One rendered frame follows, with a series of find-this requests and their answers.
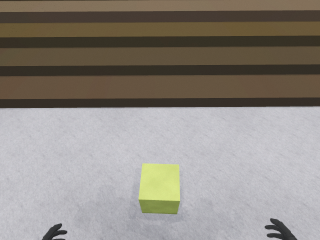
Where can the carton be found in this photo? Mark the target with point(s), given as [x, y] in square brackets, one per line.
[159, 191]

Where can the robot left hand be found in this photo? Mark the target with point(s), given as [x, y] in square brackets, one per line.
[53, 232]

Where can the robot right hand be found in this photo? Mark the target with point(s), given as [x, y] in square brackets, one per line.
[285, 233]

